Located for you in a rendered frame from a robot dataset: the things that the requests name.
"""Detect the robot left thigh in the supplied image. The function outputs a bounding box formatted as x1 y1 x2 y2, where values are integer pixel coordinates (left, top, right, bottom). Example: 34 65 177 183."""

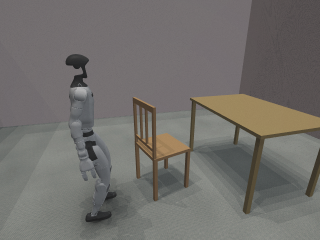
94 132 111 168

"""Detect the table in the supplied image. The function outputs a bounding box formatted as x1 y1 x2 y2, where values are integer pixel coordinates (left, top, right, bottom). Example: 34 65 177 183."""
189 94 320 214

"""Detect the right robot shin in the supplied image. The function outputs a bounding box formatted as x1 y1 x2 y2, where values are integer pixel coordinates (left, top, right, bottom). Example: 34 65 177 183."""
91 183 111 217

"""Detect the chair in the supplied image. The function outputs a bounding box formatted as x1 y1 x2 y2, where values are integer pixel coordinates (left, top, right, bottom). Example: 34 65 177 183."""
132 97 191 201

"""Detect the right robot forearm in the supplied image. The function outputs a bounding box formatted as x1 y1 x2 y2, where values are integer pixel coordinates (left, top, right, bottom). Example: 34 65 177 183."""
70 121 89 160

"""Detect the right robot upper arm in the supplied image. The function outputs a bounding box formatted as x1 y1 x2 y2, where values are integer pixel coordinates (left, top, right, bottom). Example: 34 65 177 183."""
68 87 88 128

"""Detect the robot right hand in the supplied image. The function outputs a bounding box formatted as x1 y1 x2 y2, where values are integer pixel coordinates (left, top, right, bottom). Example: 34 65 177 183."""
79 157 97 181

